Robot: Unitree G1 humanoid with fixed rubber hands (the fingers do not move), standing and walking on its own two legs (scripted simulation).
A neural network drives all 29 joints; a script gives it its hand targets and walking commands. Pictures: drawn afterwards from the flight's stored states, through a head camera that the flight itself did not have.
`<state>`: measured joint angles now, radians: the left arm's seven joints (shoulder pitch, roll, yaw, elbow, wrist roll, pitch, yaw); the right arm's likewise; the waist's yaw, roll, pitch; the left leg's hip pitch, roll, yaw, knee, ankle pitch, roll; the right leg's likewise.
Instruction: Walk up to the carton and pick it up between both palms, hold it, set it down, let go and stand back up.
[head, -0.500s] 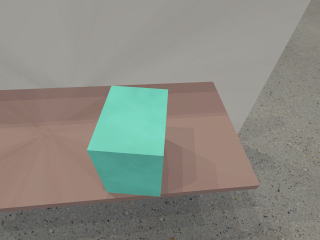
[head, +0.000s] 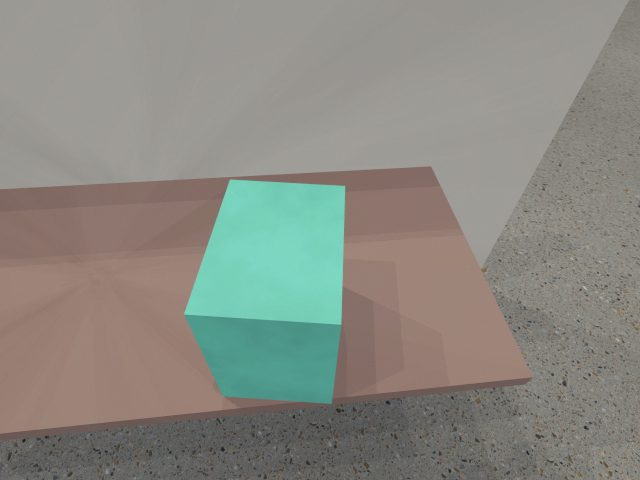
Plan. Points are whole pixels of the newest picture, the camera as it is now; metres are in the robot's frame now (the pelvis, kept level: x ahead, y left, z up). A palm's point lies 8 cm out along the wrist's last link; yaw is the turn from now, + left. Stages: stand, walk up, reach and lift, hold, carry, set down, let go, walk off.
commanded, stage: walk up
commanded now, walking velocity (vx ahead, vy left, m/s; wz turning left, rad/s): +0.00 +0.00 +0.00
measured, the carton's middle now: (282, 294) +0.37 +0.06 +0.00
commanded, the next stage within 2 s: none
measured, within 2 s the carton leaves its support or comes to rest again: neither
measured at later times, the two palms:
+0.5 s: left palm out of the picture -0.07 +0.35 -0.17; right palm out of the picture -0.04 -0.10 -0.13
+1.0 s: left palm out of the picture -0.05 +0.36 -0.15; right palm out of the picture -0.09 -0.09 -0.12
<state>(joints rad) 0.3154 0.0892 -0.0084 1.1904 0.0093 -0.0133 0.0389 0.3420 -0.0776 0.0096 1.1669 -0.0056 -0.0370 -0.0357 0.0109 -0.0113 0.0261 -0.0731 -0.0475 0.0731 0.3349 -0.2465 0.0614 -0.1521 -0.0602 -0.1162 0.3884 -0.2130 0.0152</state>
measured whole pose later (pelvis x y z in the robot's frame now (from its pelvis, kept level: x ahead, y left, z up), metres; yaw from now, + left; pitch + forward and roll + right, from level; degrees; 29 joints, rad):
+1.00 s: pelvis -0.06 +0.13 +0.00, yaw +0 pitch +1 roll -2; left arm 0.26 0.20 0.06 1.10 0.04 0.07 0.01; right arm 0.35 -0.11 -0.04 1.07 -0.04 0.00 -0.07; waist -0.05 -0.03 0.03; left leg -0.19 0.04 0.02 0.40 -0.22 0.02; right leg -0.42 0.01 -0.05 0.96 -0.37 0.04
